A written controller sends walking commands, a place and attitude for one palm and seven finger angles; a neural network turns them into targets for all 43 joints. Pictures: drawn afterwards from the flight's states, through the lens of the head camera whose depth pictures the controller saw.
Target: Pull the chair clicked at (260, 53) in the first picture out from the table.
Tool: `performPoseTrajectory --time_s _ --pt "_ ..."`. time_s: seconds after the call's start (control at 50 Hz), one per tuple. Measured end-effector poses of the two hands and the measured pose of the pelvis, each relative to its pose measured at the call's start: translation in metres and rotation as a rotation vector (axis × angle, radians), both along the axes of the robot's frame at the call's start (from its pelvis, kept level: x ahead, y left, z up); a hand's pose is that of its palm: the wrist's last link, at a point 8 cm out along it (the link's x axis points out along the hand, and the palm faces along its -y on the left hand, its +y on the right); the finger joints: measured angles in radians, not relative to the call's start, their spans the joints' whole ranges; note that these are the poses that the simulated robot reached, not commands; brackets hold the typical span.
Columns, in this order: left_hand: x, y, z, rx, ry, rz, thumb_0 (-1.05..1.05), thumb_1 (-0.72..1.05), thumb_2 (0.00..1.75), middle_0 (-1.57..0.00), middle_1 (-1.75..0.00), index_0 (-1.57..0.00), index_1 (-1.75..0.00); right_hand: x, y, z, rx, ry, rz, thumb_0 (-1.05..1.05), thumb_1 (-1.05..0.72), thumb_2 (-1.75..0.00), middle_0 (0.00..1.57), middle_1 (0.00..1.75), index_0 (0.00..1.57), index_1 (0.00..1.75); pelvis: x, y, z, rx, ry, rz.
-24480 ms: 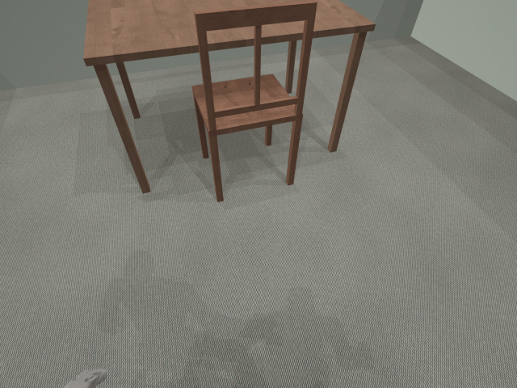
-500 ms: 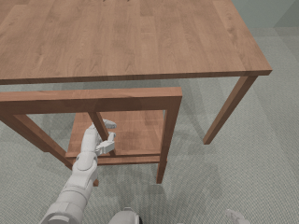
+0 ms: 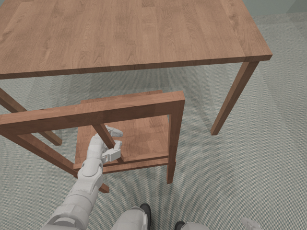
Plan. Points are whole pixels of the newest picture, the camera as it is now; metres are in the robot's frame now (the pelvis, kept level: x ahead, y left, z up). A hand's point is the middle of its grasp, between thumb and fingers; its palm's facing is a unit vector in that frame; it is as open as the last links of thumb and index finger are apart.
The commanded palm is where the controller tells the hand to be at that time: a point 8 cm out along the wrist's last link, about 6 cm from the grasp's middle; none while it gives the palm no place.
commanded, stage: step backward, pulling the chair out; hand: left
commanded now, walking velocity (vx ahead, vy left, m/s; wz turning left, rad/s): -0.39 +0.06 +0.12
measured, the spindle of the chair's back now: (111, 144) +0.35 +0.16 -0.07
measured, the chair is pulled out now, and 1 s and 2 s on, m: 0.14 0.25 0.44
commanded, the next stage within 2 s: none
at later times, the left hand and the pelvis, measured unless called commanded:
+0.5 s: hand (111, 161) +0.29 +0.14 -0.06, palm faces -0.01 -0.98 -0.17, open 5.3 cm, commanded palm +0.27 +0.19 -0.07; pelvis -0.05 +0.01 -0.01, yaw -2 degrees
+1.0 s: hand (112, 186) +0.22 +0.13 -0.06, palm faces +0.07 -0.98 -0.18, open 5.3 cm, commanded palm +0.20 +0.18 -0.06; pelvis -0.11 -0.03 +0.00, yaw +4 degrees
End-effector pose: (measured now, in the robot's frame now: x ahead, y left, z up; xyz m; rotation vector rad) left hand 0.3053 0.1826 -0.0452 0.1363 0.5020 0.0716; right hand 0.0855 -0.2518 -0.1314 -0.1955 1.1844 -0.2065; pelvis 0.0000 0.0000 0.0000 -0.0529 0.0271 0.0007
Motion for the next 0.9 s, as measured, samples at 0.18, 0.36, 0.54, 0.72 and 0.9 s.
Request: performPoseTrajectory --time_s 0.18,0.36,0.54,0.72,0.9 --pt "-0.004 0.002 0.0 0.004 -0.01 -0.052 0.05 0.71 0.78 -0.33 -1.16 -0.5 -1.45 -0.002 -0.01 0.015 -0.097 -0.073 -0.017 0.0 -0.91 -0.9 0.2 0.3 0.2 0.3 -0.011 0.018 -0.003 -0.007 -0.029 0.01" --pt "-0.015 0.01 0.0 -0.003 -0.011 -0.079 0.06 0.72 0.78 -0.31 -1.2 -0.5 -1.45 -0.006 0.029 0.017 -0.029 -0.094 0.048 0.0 -0.91 -0.9 0.2 0.3 0.2 0.3 -0.029 0.024 0.001 -0.009 -0.014 -0.014" --pt "-0.039 0.011 0.0 0.031 -0.017 -0.023 0.05 0.68 0.82 -0.35 -1.19 -0.5 -1.45 -0.025 0.043 -0.01 0.099 -0.113 0.086 0.0 -0.9 -0.9 0.2 0.3 0.2 0.3 -0.056 0.002 -0.007 -0.012 -0.026 -0.025" --pt "-0.063 0.004 0.001 0.028 -0.005 0.008 0.06 0.68 0.82 -0.35 -1.19 -0.5 -1.45 -0.061 -0.006 0.0 -0.015 -0.032 0.022 0.01 -0.9 -0.9 0.2 0.3 0.2 0.3 -0.059 -0.006 0.001 0.051 -0.01 -0.009" --pt "-0.076 0.003 0.001 0.024 0.01 0.036 0.06 0.69 0.81 -0.34 -1.21 -0.5 -1.45 -0.068 -0.022 0.005 -0.04 -0.037 0.088 0.0 -0.91 -0.9 0.19 0.3 0.2 0.3 -0.095 -0.012 0.003 0.051 -0.013 0.042"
